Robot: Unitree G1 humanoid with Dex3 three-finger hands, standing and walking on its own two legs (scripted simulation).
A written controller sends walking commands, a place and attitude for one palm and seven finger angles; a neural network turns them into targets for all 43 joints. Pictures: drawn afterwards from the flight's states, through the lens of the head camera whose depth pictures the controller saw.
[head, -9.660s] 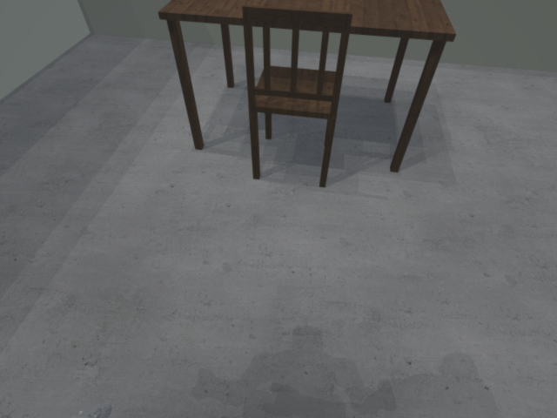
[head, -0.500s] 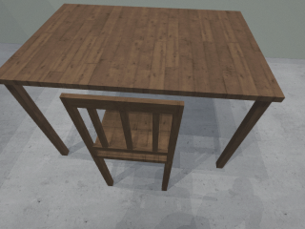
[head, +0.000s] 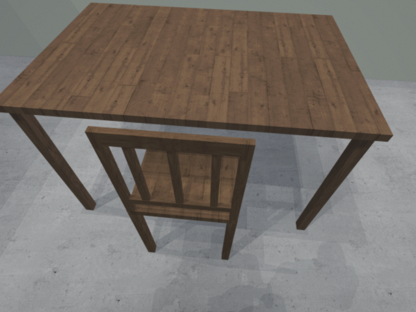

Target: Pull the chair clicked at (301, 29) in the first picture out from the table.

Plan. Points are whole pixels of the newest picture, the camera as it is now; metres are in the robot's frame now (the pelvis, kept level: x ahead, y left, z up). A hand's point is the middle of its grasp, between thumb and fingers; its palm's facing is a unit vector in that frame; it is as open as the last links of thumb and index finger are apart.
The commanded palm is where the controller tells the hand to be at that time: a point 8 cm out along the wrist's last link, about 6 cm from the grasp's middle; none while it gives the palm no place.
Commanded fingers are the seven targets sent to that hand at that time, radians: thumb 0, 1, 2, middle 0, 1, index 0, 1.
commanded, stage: come to a stop and stand still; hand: left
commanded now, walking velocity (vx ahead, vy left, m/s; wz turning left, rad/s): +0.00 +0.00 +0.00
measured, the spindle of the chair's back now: (176, 178) +0.46 +0.12 -0.12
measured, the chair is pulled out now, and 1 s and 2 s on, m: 0.00 0.00 0.00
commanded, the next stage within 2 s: look again from close up in 0.36 s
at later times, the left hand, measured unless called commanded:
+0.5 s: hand out of the picture -0.02 +0.17 -0.18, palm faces +0.00 -0.98 -0.18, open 7.4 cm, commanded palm none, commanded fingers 0.00 0.90 0.90 -0.20 -0.30 -0.20 -0.30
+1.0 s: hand out of the picture +0.01 +0.20 -0.18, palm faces +0.03 -0.98 -0.19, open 7.4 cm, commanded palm none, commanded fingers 0.00 0.90 0.90 -0.20 -0.30 -0.20 -0.30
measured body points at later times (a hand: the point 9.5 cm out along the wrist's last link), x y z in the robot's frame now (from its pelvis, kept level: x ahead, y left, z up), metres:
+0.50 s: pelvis +0.00 +0.02 +0.00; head +0.03 +0.02 +0.45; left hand -0.01 +0.23 -0.16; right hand -0.01 -0.20 -0.16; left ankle +0.02 +0.10 -0.74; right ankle -0.05 -0.09 -0.74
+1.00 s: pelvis +0.02 +0.03 +0.00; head +0.03 +0.04 +0.45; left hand +0.01 +0.25 -0.16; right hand +0.04 -0.20 -0.15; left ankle +0.02 +0.10 -0.74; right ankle -0.05 -0.09 -0.74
